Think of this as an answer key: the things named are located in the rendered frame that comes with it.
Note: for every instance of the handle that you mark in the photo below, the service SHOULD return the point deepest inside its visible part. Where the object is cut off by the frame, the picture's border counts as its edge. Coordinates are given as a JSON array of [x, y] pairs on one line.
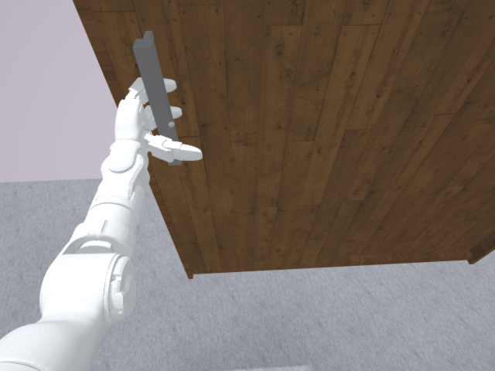
[[150, 70]]

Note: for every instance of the robot left forearm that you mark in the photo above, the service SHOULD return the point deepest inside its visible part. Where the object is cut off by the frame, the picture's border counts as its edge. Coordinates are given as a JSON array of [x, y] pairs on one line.
[[115, 213]]

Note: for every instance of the robot left upper arm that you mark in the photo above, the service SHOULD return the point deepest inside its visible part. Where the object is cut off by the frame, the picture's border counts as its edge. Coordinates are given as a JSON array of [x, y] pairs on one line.
[[83, 297]]

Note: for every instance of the left robot hand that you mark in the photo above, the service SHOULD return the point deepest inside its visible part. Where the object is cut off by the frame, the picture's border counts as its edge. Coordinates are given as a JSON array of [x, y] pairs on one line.
[[132, 121]]

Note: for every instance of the wardrobe door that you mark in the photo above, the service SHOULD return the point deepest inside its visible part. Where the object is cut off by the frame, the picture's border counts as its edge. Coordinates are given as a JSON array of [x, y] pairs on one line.
[[443, 197], [304, 110]]

